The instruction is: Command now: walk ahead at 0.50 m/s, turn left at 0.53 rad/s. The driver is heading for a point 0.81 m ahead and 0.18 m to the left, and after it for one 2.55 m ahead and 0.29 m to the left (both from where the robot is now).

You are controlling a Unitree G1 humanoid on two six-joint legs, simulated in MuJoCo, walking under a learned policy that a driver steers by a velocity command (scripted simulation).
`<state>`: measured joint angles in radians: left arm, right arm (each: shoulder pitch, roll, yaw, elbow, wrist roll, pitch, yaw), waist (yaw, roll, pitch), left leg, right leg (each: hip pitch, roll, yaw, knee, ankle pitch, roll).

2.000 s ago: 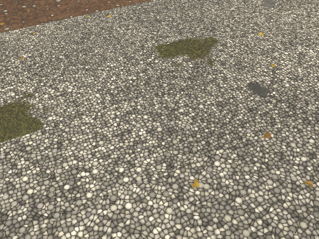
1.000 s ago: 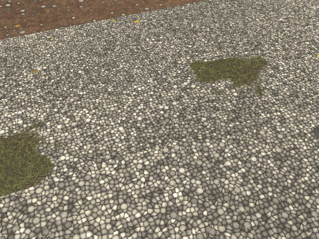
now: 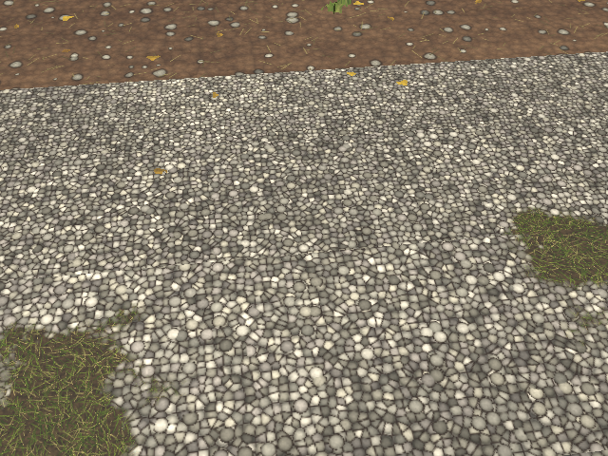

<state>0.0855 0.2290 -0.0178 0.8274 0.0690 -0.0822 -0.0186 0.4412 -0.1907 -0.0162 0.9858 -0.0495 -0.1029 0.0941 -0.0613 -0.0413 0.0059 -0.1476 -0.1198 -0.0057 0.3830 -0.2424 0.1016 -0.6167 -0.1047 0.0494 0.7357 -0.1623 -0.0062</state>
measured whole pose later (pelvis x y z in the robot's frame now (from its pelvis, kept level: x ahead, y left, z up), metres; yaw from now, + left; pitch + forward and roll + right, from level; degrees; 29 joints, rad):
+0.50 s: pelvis +0.25 -0.03 +0.01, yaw +18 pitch +0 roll -3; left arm 0.44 0.20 0.02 1.02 0.09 -0.13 0.01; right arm 0.12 -0.22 -0.04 0.83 -0.08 -0.07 0.09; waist 0.10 0.05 0.03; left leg -0.67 0.11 -0.03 0.92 -0.04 0.05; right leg -0.02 0.02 -0.23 0.20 -0.18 -0.04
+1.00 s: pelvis +0.48 +0.13 -0.06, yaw +30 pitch +2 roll +3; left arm 0.04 0.23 0.03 0.77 -0.01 -0.09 -0.04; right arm 0.53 -0.15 0.00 0.96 0.02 -0.10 -0.04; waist -0.09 -0.06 -0.03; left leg -0.25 -0.07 0.03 0.88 -0.66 0.04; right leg -0.60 -0.06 0.06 0.64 0.31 -0.05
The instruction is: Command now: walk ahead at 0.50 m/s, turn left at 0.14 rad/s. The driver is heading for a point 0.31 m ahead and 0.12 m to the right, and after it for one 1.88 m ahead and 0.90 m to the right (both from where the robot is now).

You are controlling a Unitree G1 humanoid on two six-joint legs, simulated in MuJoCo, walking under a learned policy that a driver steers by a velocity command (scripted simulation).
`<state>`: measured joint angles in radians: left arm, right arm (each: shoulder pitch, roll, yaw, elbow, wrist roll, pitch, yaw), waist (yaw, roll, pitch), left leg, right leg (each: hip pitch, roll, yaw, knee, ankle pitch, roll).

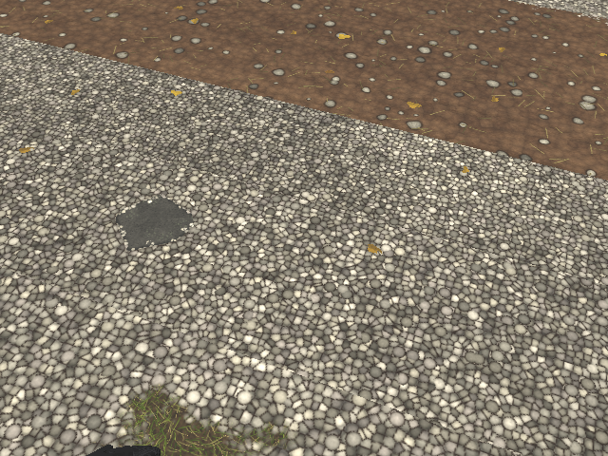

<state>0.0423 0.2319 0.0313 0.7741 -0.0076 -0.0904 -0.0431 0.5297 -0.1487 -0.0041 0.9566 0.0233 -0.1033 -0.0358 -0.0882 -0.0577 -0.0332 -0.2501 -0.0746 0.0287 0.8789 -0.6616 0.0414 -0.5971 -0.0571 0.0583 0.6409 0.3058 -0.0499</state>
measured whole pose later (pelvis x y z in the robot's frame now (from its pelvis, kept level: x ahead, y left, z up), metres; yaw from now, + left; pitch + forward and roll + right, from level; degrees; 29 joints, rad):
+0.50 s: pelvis +0.32 +0.00 -0.12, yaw -12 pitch +2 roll -2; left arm 0.46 0.18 0.04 0.96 0.06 -0.11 -0.10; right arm -0.03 -0.20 0.04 0.78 -0.06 -0.10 0.02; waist 0.12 0.03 -0.02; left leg -0.49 0.05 -0.01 0.54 -0.05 0.07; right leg -0.12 0.10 0.13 0.54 -0.43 -0.04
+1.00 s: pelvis +0.54 -0.06 -0.11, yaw -29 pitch +0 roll +2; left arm 0.12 0.19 0.03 0.83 0.07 -0.08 -0.10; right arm 0.49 -0.16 0.00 1.04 -0.10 -0.12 0.00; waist -0.07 -0.03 0.01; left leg 0.10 0.05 0.32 0.32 -0.39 -0.04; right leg -0.54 -0.07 -0.01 0.86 -0.18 -0.07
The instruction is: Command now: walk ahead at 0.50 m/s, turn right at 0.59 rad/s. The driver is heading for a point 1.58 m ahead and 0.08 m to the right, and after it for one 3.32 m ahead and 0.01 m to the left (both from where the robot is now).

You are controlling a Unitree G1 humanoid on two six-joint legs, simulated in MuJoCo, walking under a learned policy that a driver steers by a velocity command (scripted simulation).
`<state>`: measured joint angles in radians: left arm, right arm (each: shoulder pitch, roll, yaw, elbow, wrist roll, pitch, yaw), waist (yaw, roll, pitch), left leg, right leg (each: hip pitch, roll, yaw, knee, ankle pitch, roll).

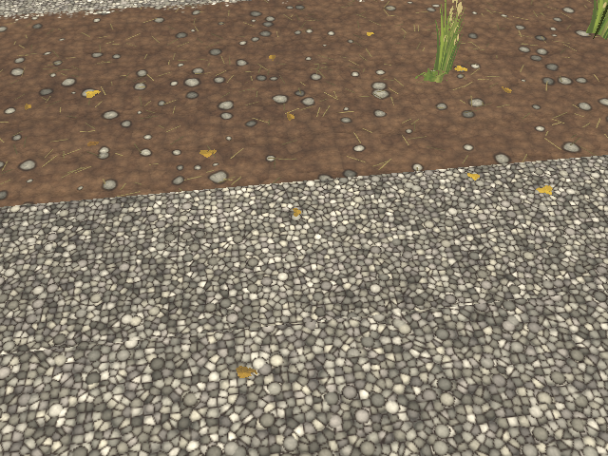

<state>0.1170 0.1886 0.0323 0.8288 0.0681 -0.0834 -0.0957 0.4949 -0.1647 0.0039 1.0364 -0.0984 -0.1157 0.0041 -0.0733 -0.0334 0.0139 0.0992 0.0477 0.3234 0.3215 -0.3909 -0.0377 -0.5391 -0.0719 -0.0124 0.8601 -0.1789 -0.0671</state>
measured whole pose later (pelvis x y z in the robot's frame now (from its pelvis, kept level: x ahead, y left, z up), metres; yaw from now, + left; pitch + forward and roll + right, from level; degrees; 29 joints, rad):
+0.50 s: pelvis +0.30 -0.01 -0.12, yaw -13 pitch +0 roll -5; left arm 0.57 0.16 -0.02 1.00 0.05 -0.11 -0.05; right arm 0.10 -0.23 0.00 0.82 -0.09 -0.07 0.04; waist 0.12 0.09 0.00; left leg -0.30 0.10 0.04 0.32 0.21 0.03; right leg -0.19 0.13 0.08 1.23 -0.87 -0.04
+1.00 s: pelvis +0.59 -0.10 -0.17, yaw -13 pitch +1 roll +1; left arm -0.03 0.23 0.02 0.79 0.04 -0.08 -0.05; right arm 0.45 -0.19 -0.04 1.03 -0.07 -0.10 0.07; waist -0.07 -0.01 0.01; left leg 0.00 0.03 0.05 0.68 -0.47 0.01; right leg -0.47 0.02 -0.05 0.56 -0.12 -0.09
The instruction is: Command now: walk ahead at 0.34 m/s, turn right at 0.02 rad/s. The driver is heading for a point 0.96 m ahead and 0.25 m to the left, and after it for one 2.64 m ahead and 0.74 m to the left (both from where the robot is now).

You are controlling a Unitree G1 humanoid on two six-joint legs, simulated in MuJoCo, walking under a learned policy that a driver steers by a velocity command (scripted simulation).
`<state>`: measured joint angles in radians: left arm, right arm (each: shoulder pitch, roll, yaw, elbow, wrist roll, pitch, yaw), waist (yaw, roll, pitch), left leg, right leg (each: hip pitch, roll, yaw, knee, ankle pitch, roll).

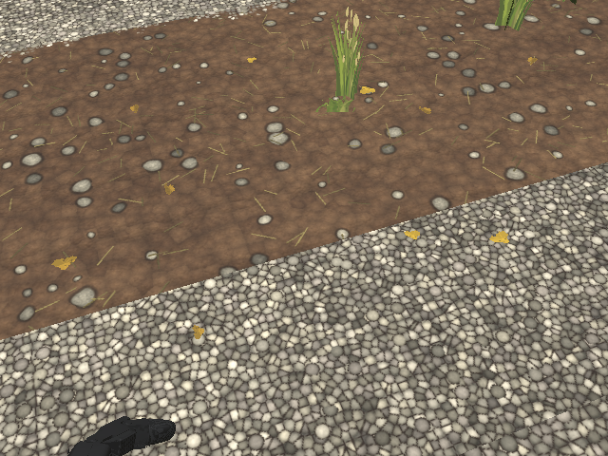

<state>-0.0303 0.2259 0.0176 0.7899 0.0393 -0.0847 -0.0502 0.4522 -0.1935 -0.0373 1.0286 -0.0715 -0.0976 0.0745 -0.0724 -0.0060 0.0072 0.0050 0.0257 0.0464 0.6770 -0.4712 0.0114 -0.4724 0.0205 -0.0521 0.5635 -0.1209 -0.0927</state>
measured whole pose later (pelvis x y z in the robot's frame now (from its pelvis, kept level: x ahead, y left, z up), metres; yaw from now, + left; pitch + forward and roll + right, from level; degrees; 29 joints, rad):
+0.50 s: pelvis +0.10 +0.00 +0.02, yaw -1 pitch -1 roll +0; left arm 0.16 0.25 0.07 0.88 0.01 -0.04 -0.05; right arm 0.22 -0.21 -0.05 0.95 -0.02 -0.07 0.04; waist 0.00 -0.02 0.06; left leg -0.29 0.03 0.03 0.51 -0.30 0.01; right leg -0.24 0.04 -0.07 0.49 -0.35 -0.08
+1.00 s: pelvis +0.25 +0.03 +0.01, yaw +0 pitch -2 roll +1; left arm 0.12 0.18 0.04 0.85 0.09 -0.09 -0.07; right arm 0.51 -0.12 -0.02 1.02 -0.10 -0.11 0.03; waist -0.09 -0.03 0.05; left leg 0.05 -0.04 0.05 0.34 -0.35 0.04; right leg -0.57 -0.08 0.00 0.88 -0.08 -0.07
